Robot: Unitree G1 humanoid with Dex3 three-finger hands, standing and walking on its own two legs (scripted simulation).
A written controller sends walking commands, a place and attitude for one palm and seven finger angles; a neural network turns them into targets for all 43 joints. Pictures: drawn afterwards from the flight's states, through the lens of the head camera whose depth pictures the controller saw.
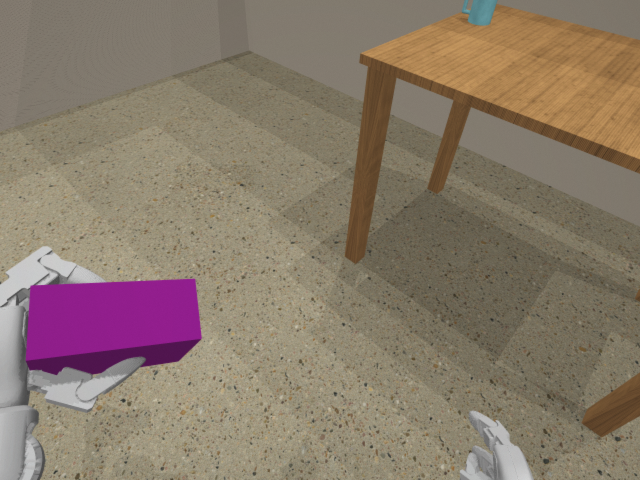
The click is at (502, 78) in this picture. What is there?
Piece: table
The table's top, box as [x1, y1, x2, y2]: [359, 4, 639, 173]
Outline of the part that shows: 360,53 360,63 639,173 639,40 496,4 491,21 488,25 481,26 471,24 467,21 468,14 460,12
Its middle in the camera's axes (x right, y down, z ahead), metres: +0.76 -0.41 +1.01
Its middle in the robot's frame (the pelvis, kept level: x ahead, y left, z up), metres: +1.08 -0.70 +0.06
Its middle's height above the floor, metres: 0.83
